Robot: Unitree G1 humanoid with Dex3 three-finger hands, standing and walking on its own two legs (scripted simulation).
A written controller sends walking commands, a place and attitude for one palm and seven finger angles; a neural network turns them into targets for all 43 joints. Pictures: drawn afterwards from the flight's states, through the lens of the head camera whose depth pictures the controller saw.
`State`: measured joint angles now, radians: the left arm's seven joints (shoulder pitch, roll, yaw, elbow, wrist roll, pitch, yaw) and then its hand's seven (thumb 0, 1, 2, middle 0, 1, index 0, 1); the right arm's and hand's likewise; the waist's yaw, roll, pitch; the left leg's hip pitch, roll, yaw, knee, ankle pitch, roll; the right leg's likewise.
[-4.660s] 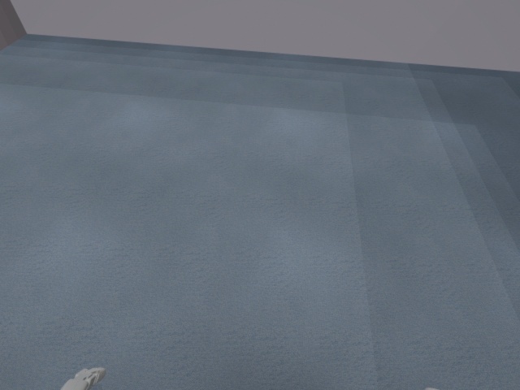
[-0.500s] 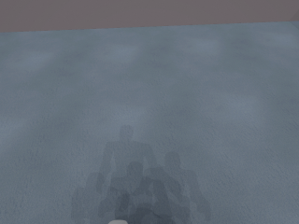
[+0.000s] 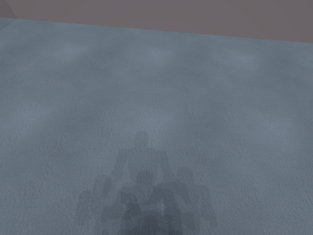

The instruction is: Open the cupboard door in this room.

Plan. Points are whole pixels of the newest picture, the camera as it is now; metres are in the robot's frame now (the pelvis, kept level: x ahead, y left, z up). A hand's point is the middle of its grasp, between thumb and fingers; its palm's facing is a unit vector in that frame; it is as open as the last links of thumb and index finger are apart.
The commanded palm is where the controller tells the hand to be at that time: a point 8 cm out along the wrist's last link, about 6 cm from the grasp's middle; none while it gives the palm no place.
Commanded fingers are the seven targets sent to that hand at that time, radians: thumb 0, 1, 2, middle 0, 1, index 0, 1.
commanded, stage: turn or walk to find it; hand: left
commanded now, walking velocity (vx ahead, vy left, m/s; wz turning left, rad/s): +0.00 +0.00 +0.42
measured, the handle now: out of the picture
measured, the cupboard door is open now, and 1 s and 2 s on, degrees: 0 0 0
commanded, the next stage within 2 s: none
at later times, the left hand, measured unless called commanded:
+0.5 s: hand out of the picture -0.04 +0.15 -0.15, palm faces +0.28 -0.92 -0.26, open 7.3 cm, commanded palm none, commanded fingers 0.00 0.90 0.90 -0.20 -0.30 -0.20 -0.30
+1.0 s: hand out of the picture -0.11 +0.21 -0.17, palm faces +0.45 -0.85 -0.25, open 7.4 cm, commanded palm none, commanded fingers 0.00 0.90 0.90 -0.20 -0.30 -0.20 -0.30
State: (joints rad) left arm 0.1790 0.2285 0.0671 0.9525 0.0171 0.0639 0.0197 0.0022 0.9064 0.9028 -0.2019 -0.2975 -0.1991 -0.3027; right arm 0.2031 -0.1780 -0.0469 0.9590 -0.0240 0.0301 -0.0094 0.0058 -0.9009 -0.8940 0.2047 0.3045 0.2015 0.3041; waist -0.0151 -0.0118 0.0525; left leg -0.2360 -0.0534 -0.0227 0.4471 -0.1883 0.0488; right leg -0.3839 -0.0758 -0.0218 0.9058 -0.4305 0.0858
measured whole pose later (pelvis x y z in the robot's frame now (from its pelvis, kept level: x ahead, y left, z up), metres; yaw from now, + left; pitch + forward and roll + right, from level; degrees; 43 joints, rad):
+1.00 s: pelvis -0.09 -0.01 +0.00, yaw +25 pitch -1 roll +0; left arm 0.19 0.24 0.07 0.96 0.02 0.06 0.02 0.00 0.91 0.90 -0.20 -0.30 -0.20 -0.30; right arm 0.19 -0.17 -0.04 0.96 -0.02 0.02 -0.01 0.01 -0.90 -0.89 0.20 0.30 0.20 0.30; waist 0.00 -0.02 0.05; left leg -0.20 -0.05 -0.02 0.44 -0.22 0.05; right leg -0.41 -0.09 -0.03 0.97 -0.41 0.09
